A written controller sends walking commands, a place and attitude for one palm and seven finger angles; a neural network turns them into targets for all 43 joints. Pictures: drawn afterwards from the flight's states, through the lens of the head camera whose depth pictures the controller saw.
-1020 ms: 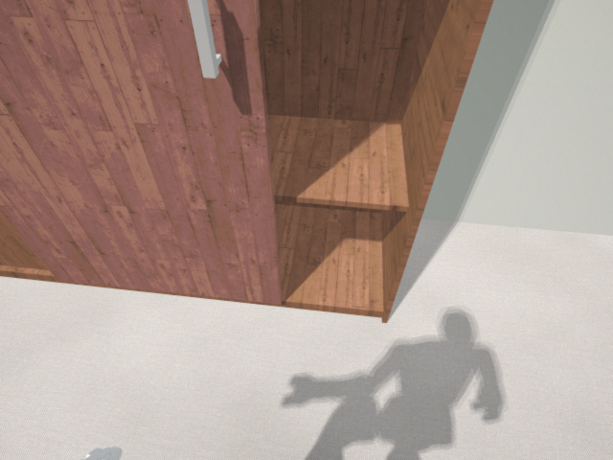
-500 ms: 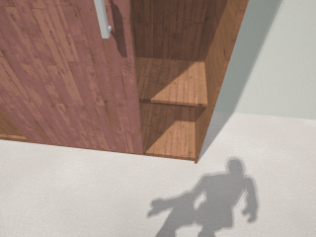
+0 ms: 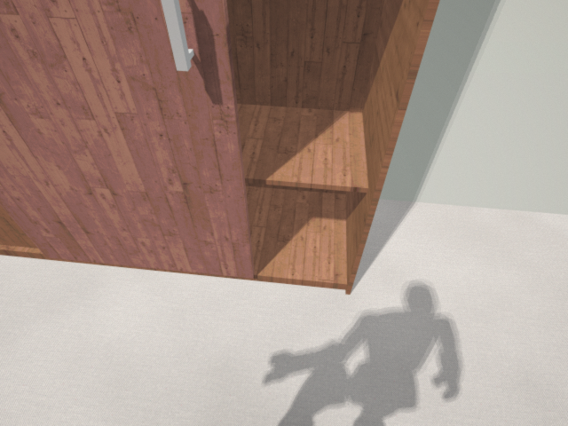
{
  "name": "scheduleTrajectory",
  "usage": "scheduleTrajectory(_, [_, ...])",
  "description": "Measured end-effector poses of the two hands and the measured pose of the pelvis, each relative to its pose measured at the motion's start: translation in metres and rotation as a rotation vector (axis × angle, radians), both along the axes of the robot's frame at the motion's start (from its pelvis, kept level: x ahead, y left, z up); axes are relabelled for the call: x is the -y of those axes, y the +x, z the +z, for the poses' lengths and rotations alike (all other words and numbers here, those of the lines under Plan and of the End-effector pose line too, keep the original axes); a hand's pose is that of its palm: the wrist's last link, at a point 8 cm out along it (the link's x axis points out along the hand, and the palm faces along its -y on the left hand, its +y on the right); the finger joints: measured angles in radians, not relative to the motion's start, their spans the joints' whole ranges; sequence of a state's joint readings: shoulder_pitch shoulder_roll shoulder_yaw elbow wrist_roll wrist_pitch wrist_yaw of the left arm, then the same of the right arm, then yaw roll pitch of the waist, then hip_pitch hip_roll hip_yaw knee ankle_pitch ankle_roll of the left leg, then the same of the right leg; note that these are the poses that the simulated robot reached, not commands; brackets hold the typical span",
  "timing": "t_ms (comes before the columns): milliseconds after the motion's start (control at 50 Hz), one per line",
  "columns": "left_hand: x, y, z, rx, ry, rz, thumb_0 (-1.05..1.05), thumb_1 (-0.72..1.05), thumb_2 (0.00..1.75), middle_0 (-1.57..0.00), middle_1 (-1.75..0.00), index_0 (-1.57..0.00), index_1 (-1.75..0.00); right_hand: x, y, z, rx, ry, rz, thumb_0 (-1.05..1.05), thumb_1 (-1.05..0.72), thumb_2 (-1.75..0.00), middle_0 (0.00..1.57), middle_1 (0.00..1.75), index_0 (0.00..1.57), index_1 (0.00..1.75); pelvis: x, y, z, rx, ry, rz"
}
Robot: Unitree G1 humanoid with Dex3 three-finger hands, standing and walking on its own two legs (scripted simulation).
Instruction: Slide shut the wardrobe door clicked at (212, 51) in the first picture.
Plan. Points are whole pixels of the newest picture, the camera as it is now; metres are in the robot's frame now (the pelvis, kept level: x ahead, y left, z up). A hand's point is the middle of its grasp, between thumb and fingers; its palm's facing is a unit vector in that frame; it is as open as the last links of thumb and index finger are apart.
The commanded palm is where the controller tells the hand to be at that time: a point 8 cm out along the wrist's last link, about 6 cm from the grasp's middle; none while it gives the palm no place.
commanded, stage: look at it before walking up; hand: left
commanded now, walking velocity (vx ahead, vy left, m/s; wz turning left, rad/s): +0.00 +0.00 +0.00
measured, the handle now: (178, 20) +0.75 +0.25 +0.24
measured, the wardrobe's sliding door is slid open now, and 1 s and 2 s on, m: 0.38 0.38 0.38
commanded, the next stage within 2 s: take the last steps up to it in 0.52 s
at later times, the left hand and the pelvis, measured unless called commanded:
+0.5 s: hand out of the picture +0.08 +0.25 -0.15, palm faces -0.02 -0.94 -0.34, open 7.4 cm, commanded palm none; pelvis +0.01 +0.00 +0.00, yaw +0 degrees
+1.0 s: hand out of the picture +0.02 +0.24 -0.19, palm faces +0.06 -0.98 -0.18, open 7.4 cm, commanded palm none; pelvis +0.06 +0.05 -0.01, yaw +0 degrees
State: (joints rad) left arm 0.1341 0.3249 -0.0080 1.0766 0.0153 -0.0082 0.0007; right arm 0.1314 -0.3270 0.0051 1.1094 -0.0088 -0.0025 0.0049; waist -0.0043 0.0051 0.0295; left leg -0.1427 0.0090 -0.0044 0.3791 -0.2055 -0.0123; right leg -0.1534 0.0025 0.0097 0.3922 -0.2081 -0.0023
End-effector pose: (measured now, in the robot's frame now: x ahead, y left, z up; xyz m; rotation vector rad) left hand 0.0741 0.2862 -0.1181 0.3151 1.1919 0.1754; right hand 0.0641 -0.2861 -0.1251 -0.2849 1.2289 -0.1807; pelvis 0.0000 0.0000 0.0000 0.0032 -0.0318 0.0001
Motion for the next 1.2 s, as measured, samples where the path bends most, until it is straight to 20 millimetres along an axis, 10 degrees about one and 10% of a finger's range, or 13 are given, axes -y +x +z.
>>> scheduleTrajectory(760, [0.001, -0.008, -0.005, -0.040, -0.010, 0.039, 0.00, 0.91, 0.90, -0.21, -0.30, -0.20, -0.30, -0.010, 0.012, -0.003, -0.014, 0.008, 0.016, 0.00, -0.91, -0.90, 0.20, 0.30, 0.20, 0.30, -0.003, 0.015, -0.001, -0.004, -0.006, 0.005])
scheduleTrajectory(1020, [-0.002, -0.057, -0.044, -0.274, -0.157, 0.150, 0.00, 0.91, 0.90, -0.21, -0.30, -0.20, -0.30, -0.091, -0.011, -0.019, -0.117, 0.062, -0.067, 0.00, -0.91, -0.90, 0.20, 0.30, 0.20, 0.30, -0.054, 0.069, -0.014, -0.010, -0.012, -0.003])
scheduleTrajectory(1200, [-0.008, 0.040, -0.035, -0.200, -0.179, 0.098, 0.01, 0.91, 0.90, -0.20, -0.30, -0.20, -0.30, -0.161, -0.046, -0.012, -0.319, 0.162, -0.185, 0.00, -0.91, -0.90, 0.20, 0.30, 0.20, 0.30, -0.070, 0.121, -0.004, -0.023, 0.003, -0.013])
